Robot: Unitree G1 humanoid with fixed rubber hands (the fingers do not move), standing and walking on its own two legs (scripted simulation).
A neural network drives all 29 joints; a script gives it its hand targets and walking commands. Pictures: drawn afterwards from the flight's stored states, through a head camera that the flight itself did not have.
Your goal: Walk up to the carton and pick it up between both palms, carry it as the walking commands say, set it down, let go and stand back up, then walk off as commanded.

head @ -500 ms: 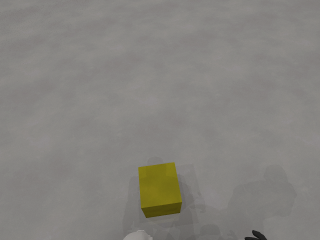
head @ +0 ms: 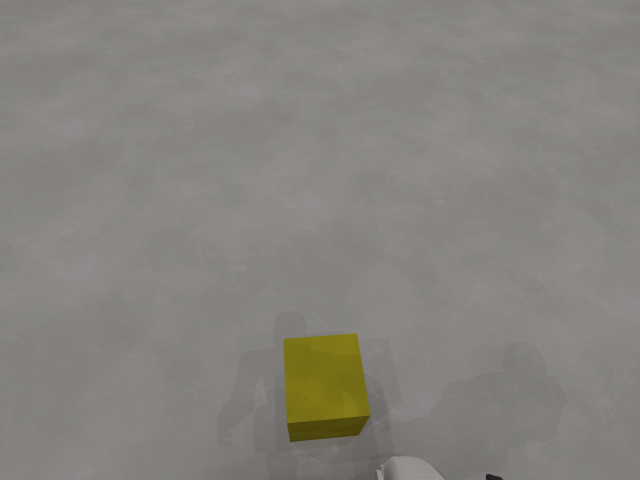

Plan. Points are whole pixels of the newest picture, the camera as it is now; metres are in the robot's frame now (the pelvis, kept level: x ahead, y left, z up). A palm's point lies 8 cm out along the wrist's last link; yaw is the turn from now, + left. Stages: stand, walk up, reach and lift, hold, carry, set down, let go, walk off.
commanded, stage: walk up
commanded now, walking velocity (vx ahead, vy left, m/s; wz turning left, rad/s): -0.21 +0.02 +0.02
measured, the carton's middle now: (322, 389) +0.40 +0.00 -0.65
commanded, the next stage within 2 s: none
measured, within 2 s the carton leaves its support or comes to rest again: neither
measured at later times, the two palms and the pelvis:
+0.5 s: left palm out of the picture -0.07 +0.22 -0.13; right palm out of the picture -0.08 -0.27 -0.15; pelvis -0.09 -0.02 +0.00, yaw +3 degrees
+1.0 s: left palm out of the picture -0.13 +0.22 -0.14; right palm out of the picture -0.11 -0.21 -0.14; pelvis -0.08 +0.00 +0.00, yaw +2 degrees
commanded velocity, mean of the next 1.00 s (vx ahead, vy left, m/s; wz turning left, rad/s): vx -0.02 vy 0.02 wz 0.04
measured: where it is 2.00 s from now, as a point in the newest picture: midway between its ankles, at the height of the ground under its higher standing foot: outside the picture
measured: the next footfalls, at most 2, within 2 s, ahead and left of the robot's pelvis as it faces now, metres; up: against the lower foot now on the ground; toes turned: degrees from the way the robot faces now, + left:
right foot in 0.18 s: -0.04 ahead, -0.14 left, +0.00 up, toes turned -4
left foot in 0.56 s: -0.09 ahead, +0.11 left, +0.00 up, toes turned +4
